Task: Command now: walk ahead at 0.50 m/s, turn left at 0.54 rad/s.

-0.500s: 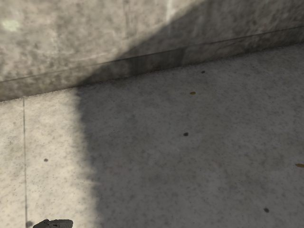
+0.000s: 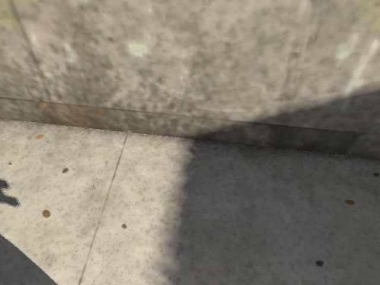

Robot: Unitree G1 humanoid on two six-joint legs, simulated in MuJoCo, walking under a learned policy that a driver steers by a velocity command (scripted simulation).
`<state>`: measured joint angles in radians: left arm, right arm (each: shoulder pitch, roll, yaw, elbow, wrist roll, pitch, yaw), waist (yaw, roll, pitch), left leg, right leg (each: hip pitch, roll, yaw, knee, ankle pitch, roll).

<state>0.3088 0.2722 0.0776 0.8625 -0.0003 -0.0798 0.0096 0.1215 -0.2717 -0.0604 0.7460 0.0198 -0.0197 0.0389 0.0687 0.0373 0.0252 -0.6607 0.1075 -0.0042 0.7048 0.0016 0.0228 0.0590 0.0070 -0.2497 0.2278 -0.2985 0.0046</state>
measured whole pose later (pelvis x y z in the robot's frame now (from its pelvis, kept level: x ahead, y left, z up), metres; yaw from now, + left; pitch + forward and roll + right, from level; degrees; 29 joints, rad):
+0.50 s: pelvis +0.26 +0.05 +0.00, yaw +13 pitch +2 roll +1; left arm 0.08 0.28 0.05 0.77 0.01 -0.08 -0.01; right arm 0.24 -0.27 -0.06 0.76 0.00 -0.02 -0.02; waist -0.05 -0.05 0.04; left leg -0.12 -0.11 -0.06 0.37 -0.27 0.08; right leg -0.58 -0.05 0.04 0.59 0.02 0.04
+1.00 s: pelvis +0.35 +0.06 +0.00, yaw +13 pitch -1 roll +0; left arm 0.12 0.25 0.03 0.87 0.02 0.02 0.03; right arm 0.23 -0.26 -0.03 0.94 -0.02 -0.03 -0.01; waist 0.00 -0.01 0.03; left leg -0.18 0.01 -0.04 0.52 -0.33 -0.02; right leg -0.32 0.00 0.00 0.49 -0.16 0.00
